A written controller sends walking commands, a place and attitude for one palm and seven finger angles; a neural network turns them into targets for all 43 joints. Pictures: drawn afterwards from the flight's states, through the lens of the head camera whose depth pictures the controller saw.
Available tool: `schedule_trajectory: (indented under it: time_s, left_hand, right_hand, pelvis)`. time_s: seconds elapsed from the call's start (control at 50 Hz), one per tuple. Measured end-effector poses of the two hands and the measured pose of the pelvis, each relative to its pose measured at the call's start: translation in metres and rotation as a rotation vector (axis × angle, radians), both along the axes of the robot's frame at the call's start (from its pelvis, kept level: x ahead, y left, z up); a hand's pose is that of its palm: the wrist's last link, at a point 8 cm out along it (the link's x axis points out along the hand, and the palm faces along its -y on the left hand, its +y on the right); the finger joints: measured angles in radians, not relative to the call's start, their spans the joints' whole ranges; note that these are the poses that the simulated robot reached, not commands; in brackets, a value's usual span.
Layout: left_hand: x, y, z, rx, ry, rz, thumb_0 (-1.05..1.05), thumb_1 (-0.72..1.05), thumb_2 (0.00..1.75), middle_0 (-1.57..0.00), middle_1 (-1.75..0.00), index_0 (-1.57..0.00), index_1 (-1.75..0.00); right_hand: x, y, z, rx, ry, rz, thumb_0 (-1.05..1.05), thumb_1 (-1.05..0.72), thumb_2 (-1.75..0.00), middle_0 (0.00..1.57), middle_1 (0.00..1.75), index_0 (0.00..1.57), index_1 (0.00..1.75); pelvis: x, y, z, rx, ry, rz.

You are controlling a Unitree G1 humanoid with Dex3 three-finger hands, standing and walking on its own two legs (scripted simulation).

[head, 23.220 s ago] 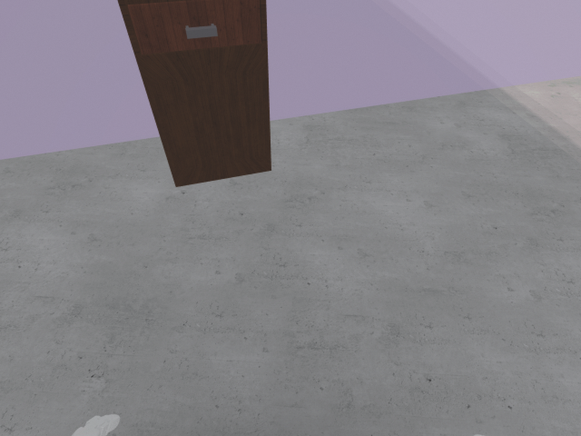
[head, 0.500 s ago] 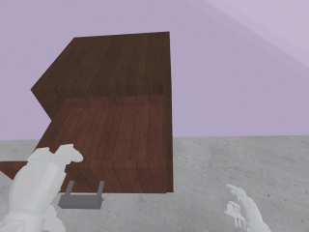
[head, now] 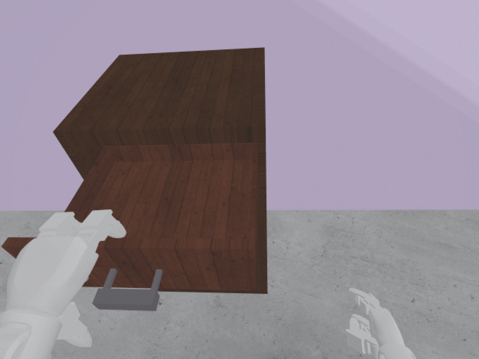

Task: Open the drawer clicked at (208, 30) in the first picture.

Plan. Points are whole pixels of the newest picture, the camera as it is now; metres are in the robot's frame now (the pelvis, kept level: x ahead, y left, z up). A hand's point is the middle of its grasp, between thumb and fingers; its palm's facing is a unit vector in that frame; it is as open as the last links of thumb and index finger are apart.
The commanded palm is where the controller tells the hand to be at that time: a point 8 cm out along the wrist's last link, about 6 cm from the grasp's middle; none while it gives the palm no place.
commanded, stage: draw the hand back to the body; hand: left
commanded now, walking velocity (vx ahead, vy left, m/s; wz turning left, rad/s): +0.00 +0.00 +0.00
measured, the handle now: (131, 286) +0.22 +0.26 -0.02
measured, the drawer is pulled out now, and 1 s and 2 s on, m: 0.28 0.28 0.28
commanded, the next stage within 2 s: step back with the hand held close in 1.38 s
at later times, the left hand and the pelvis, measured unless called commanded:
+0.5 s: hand (90, 275) +0.17 +0.23 +0.13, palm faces +0.30 -0.70 -0.65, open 13.7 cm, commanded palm +0.13 +0.26 +0.18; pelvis +0.00 -0.01 +0.00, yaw +1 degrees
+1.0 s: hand (95, 261) +0.18 +0.22 +0.16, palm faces +0.38 -0.83 -0.41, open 10.2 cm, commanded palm +0.13 +0.27 +0.18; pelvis +0.01 -0.02 +0.00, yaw +2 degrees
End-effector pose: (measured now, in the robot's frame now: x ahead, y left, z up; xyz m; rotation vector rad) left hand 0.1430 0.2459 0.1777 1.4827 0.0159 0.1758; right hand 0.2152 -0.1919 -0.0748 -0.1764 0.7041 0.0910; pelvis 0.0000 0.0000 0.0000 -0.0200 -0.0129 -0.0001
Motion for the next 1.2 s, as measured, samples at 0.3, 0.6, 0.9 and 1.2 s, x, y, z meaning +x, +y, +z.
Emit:
schedule_trajectory:
  time_s: [0.3, 0.6, 0.9, 1.2]
  left_hand:
    - [-0.004, 0.003, -0.004, -0.006, 0.051, 0.003, 0.0, -0.49, 0.3, -0.32, -1.2, -0.32, -1.2]
    - [-0.002, 0.017, -0.015, -0.996, -0.337, 0.07, 0.0, -0.36, 0.36, -0.31, -1.12, -0.31, -1.11]
    - [0.006, 0.016, -0.001, -0.987, -0.332, 0.031, 0.0, 0.11, 0.56, -0.27, -0.81, -0.27, -0.81]
    - [-0.009, 0.011, 0.001, -0.982, -0.367, 0.071, 0.01, 0.63, 0.79, -0.23, -0.47, -0.23, -0.47]
  right_hand:
    - [-0.003, -0.016, -0.001, -0.026, -0.002, -0.025, 0.02, -0.91, -0.89, 0.2, 0.3, 0.2, 0.3]
    - [-0.017, -0.013, 0.009, -0.041, -0.102, -0.094, 0.02, -0.91, -0.89, 0.2, 0.3, 0.2, 0.3]
    - [-0.024, -0.029, -0.001, -0.032, -0.056, -0.13, 0.02, -0.9, -0.89, 0.2, 0.3, 0.2, 0.3]
    - [-0.014, -0.036, 0.004, -0.026, -0.091, -0.12, 0.02, -0.9, -0.89, 0.2, 0.3, 0.2, 0.3]
  pelvis:
    - [0.0, -0.004, 0.0, 0.002, 0.007, 0.002]
    - [0.009, -0.01, 0.002, 0.011, -0.04, 0.031]
    - [0.008, -0.014, 0.005, 0.012, -0.025, 0.024]
    - [0.004, -0.023, 0.005, 0.017, -0.038, 0.037]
